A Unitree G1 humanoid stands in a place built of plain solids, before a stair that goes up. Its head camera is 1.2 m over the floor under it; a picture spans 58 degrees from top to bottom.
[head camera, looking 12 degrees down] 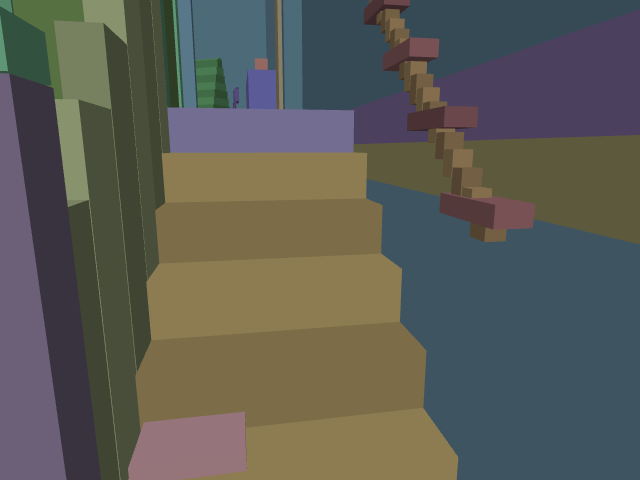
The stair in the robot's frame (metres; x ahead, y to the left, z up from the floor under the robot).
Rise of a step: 0.20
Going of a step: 0.23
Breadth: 0.85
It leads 10 degrees to the left of straight ahead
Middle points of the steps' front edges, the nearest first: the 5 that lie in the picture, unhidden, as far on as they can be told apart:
1.16 0.09 0.59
1.38 0.13 0.79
1.61 0.17 0.98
1.83 0.21 1.18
2.06 0.25 1.38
